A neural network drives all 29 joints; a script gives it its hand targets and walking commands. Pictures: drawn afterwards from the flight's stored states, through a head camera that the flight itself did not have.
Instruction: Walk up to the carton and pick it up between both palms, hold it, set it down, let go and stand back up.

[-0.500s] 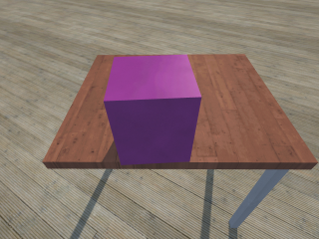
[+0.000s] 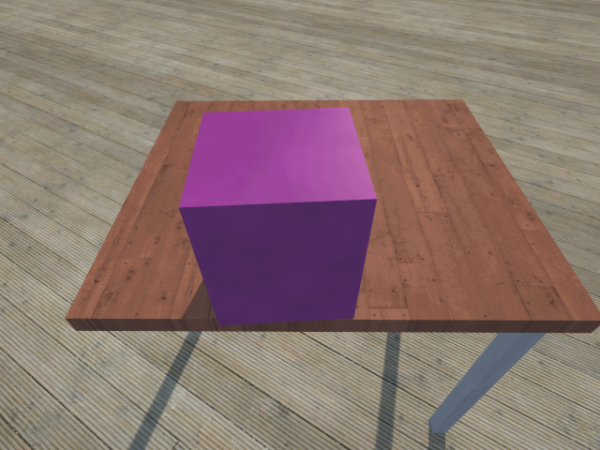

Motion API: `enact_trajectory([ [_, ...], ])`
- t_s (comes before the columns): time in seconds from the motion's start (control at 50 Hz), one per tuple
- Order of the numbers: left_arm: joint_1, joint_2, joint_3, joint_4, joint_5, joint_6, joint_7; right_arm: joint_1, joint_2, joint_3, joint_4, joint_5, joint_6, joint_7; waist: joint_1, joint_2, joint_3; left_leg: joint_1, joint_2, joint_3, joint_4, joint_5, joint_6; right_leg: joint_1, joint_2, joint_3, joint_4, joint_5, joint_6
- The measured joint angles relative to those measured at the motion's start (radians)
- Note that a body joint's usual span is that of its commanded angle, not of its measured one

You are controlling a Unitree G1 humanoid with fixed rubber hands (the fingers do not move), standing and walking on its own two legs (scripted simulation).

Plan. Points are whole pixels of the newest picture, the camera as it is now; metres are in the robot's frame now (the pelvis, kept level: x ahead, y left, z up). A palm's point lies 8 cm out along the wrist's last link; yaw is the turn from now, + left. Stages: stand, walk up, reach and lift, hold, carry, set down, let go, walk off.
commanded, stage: stand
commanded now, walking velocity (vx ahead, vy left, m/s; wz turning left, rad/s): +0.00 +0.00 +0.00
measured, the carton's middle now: (281, 219) +0.43 +0.03 +0.09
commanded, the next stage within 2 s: none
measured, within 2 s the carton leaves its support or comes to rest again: neither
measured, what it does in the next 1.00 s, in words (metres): stands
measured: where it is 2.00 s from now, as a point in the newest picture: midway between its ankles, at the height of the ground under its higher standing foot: outside the picture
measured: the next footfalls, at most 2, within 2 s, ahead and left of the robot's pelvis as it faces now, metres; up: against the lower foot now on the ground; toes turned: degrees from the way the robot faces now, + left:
none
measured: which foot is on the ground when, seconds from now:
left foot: down 0.00-1.00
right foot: down 0.00-1.00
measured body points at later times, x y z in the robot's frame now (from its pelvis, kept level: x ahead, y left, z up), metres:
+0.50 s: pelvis +0.03 -0.01 +0.00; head +0.03 -0.02 +0.45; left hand +0.04 +0.23 -0.15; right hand +0.03 -0.24 -0.16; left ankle +0.04 +0.10 -0.74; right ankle +0.00 -0.10 -0.74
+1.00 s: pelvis +0.03 -0.02 +0.00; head +0.03 -0.03 +0.45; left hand +0.03 +0.21 -0.15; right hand +0.03 -0.25 -0.16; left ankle +0.04 +0.10 -0.74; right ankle +0.00 -0.10 -0.74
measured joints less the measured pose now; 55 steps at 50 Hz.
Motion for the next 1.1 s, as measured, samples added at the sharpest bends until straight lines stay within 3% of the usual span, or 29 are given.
enact_trajectory([
  [1.1,-0.032,-0.019,-0.029,0.082,-0.006,-0.003,0.016,-0.05,0.013,0.043,0.093,0.01,0.003,-0.019,0.003,0.005,0.013,0.073,0.033,-0.012,-0.047,-0.026,-0.034,0.097,0.036,-0.005,-0.102,0.003,-0.03],
])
